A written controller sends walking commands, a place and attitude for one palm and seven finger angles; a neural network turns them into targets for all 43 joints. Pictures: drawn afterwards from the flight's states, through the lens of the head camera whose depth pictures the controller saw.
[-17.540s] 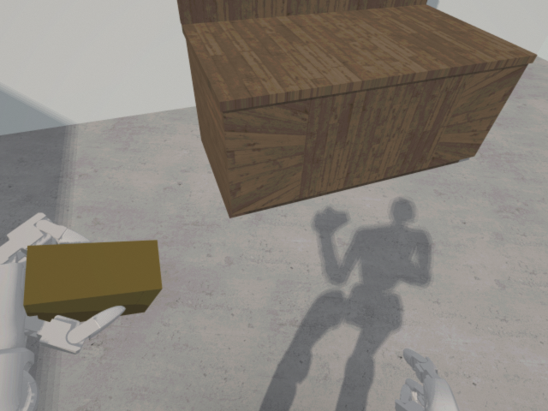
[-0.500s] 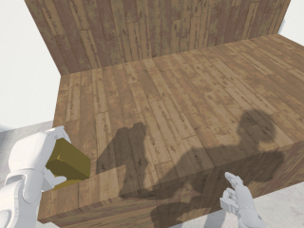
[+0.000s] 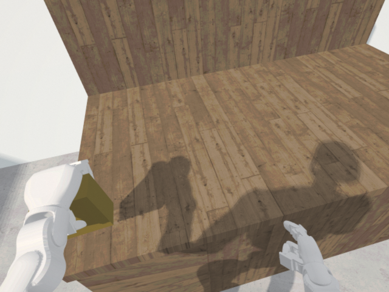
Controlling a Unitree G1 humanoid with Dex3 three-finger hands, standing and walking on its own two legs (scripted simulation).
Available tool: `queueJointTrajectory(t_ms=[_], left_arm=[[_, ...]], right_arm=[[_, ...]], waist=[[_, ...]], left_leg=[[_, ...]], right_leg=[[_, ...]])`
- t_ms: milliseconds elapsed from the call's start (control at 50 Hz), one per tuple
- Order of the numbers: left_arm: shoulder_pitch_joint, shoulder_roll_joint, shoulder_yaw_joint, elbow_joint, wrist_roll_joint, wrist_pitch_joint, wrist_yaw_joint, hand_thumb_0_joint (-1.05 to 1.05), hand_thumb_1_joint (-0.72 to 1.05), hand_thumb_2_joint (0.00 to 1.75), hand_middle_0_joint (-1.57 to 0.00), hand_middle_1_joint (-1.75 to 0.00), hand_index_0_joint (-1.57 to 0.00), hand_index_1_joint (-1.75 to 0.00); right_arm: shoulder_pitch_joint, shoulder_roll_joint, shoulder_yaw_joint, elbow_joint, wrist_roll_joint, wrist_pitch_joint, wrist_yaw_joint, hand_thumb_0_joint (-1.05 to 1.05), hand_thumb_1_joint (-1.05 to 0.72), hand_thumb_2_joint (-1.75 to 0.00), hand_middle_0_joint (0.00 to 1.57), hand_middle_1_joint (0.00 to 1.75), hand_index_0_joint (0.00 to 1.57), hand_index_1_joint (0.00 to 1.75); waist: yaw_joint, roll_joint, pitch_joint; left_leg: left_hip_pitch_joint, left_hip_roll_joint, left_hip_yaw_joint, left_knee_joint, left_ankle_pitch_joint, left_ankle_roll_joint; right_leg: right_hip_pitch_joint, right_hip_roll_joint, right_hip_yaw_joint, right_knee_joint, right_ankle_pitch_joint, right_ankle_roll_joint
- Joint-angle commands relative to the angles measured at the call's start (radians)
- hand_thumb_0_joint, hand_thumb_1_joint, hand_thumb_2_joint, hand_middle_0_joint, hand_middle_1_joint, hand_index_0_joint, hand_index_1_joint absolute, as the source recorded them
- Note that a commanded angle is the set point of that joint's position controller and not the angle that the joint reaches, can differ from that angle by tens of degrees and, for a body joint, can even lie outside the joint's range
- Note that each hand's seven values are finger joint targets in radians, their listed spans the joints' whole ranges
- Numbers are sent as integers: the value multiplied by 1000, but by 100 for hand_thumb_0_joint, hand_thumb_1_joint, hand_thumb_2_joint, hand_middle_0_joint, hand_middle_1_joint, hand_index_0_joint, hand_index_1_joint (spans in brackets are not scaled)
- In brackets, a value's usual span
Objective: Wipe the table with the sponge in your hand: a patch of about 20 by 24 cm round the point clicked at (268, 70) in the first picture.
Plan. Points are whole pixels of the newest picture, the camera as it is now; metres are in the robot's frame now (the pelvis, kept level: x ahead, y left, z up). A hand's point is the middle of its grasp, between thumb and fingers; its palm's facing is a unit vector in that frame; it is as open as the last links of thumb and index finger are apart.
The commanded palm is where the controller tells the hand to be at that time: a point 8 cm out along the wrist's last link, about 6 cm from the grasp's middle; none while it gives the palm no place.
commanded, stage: turn the palm down, sponge in hand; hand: left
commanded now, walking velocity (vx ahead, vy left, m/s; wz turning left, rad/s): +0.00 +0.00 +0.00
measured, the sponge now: (81, 212) +0.22 +0.29 +0.05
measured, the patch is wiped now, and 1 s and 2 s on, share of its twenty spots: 0.00 0.00 0.00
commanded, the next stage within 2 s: move the sponge above the wiping area in 0.26 s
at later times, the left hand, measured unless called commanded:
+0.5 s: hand (81, 200) +0.23 +0.28 +0.09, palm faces +0.02 -0.09 -1.00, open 9.8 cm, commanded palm +0.20 +0.27 +0.15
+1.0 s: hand (85, 200) +0.24 +0.28 +0.07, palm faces -0.02 -0.09 -1.00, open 9.8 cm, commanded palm +0.22 +0.27 +0.14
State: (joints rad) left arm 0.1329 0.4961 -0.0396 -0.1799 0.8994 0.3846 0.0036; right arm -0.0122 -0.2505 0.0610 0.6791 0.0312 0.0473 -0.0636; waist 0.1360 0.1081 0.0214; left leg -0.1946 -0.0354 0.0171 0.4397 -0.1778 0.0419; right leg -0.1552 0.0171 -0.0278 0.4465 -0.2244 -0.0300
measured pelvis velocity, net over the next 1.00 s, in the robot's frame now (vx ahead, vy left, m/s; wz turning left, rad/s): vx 0.01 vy -0.01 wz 0.00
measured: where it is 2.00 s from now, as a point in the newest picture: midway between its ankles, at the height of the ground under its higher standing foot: outside the picture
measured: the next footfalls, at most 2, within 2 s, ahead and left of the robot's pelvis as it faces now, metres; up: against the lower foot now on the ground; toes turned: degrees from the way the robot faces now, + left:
none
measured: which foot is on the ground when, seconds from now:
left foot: down 0.00-1.00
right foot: down 0.00-1.00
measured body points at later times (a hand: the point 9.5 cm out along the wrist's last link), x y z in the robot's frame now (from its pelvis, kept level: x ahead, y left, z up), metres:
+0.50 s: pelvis +0.00 -0.01 +0.00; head -0.01 -0.05 +0.45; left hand +0.23 +0.28 +0.14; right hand +0.26 -0.21 -0.08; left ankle +0.04 +0.09 -0.74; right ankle +0.02 -0.10 -0.74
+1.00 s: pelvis +0.01 -0.01 +0.00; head +0.00 -0.05 +0.45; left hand +0.24 +0.28 +0.12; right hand +0.26 -0.22 -0.09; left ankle +0.04 +0.09 -0.74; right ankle +0.02 -0.10 -0.74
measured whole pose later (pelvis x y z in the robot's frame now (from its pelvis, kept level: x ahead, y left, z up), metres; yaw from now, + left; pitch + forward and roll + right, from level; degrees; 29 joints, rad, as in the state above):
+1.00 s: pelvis +0.01 -0.01 +0.00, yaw +0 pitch -3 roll +0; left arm 0.10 0.48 -0.04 -0.03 0.91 0.32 0.03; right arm 0.02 -0.27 0.03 0.70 0.04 0.03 -0.08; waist 0.12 0.10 0.01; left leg -0.20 -0.02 0.00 0.44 -0.19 0.02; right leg -0.16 0.04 -0.03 0.43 -0.23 -0.05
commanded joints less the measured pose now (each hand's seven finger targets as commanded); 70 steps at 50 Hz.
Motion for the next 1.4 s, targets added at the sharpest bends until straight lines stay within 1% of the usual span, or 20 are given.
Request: queueJointTrajectory(t_ms=[0,240,260,340,380,500,540,560,740,780,940,960,1040,1080,1140,1160,1240,1280,1340,1380], left_arm=[[-222,218,130,-187,33,-10,31,0,10,130,-120,-160,-120,-160],[-220,278,205,-213,33,-30,52,0,10,130,-120,-160,-120,-160],[-195,192,134,-198,19,-28,48,0,10,130,-120,-160,-120,-160],[-194,237,169,-193,15,-19,46,0,10,130,-120,-160,-120,-160],[-240,174,95,-178,25,-17,37,0,10,130,-120,-160,-120,-160],[-221,210,136,-151,37,-37,49,0,10,130,-120,-160,-120,-160],[-242,287,205,-134,44,-29,58,0,10,130,-120,-160,-120,-160],[-246,192,125,-143,39,-32,56,0,10,130,-120,-160,-120,-160],[-224,256,181,-117,30,-46,62,0,10,130,-120,-160,-120,-160],[-231,193,128,-105,31,-56,59,0,10,130,-120,-160,-120,-160],[-292,274,191,-68,42,-78,81,0,10,130,-120,-160,-120,-160],[-267,202,135,-66,38,-83,80,0,10,130,-120,-160,-120,-160],[-236,237,175,-85,40,-91,96,0,10,130,-120,-160,-120,-160],[-237,155,102,-69,41,-80,94,0,10,130,-120,-160,-120,-160],[-267,234,166,-45,50,-60,106,0,10,130,-120,-160,-120,-160],[-242,172,118,-35,46,-54,104,0,10,130,-120,-160,-120,-160],[-300,224,146,-49,56,-57,108,0,10,130,-120,-160,-120,-160],[-282,143,76,-51,59,-61,105,0,10,130,-120,-160,-120,-160],[-304,210,135,-26,63,-62,114,0,10,130,-120,-160,-120,-160],[-306,151,83,3,63,-59,109,0,10,130,-120,-160,-120,-160]], right_arm=[[-230,-98,-34,-181,-5,-58,-5,0,-90,-90,20,30,20,30],[-245,-102,-39,-178,-5,-68,-8,0,-90,-90,20,30,20,30],[-227,-91,-41,-186,-2,-70,-6,0,-90,-90,20,30,20,30],[-237,-100,-44,-182,4,-69,-6,0,-90,-90,20,30,20,30],[-225,-91,-40,-183,5,-69,-8,0,-90,-90,20,30,20,30],[-208,-98,-49,-175,-1,-72,-9,0,-90,-90,20,30,20,30],[-227,-109,-45,-166,-1,-66,-11,0,-90,-90,20,30,20,30],[-219,-96,-46,-177,2,-68,-9,0,-90,-90,20,30,20,30],[-208,-109,-54,-169,3,-72,-13,0,-90,-90,20,30,20,30],[-190,-98,-55,-172,3,-76,-10,0,-90,-90,20,30,20,30],[-193,-113,-59,-158,3,-80,-21,0,-90,-90,20,30,20,30],[-177,-102,-63,-167,4,-81,-20,0,-90,-90,20,30,20,30],[-179,-109,-67,-162,2,-85,-12,0,-90,-90,20,30,20,30],[-171,-97,-66,-167,5,-83,-8,0,-90,-90,20,30,20,30],[-190,-114,-65,-157,5,-74,-11,0,-90,-90,20,30,20,30],[-176,-104,-67,-166,7,-73,-9,0,-90,-90,20,30,20,30],[-189,-110,-65,-161,8,-71,-11,0,-90,-90,20,30,20,30],[-178,-96,-65,-166,9,-74,-7,0,-90,-90,20,30,20,30],[-176,-109,-67,-155,8,-72,-9,0,-90,-90,20,30,20,30],[-164,-99,-66,-158,10,-70,-9,0,-90,-90,20,30,20,30]], waist=[[-8,-39,-185],[6,-26,-201],[-11,-38,-189],[-7,-49,-167],[-24,-48,-176],[-11,-52,-203],[1,-47,-179],[-15,-46,-201],[-9,-39,-213],[-23,-65,-209],[-14,-40,-209],[-24,-36,-222],[-12,-18,-227],[-25,-44,-220],[-11,-48,-210],[-19,-51,-221],[-16,-26,-220],[-24,-23,-239],[-18,-37,-225],[-30,-73,-227]], left_leg=[[94,19,-135,-76,88,-8],[111,9,-133,-58,120,-8],[99,13,-121,-55,118,-5],[95,11,-125,-61,93,-7],[96,10,-120,-61,96,-7],[108,7,-119,-51,135,-6],[101,2,-123,-54,116,-7],[102,5,-108,-49,124,-4],[106,-1,-113,-38,140,-3],[102,2,-109,-32,148,-2],[110,-4,-113,-28,127,-1],[98,-3,-107,-29,128,2],[107,3,-118,-31,165,-5],[99,7,-115,-32,168,-5],[95,2,-117,-39,142,-7],[83,4,-108,-37,145,-4],[95,3,-121,-44,128,-7],[106,7,-122,-40,149,-7],[97,7,-126,-44,130,-9],[89,9,-119,-41,133,-7]], right_leg=[[-5,-1,121,-91,40,-47],[15,4,176,-101,63,-62],[11,-3,134,-100,60,-53],[0,0,169,-114,34,-55],[-9,-7,136,-111,37,-46],[9,-5,141,-105,79,-49],[2,2,178,-114,61,-60],[11,-4,143,-106,73,-51],[18,-1,171,-106,106,-54],[3,-6,144,-102,118,-47],[-13,-1,174,-109,102,-56],[-1,-4,134,-101,98,-48],[2,2,154,-90,142,-57],[-13,-4,124,-91,139,-48],[-13,2,155,-96,120,-56],[-1,-1,120,-89,120,-50],[-15,6,147,-92,97,-56],[-19,2,114,-88,106,-50],[-22,11,140,-90,97,-58],[-28,4,113,-91,99,-48]])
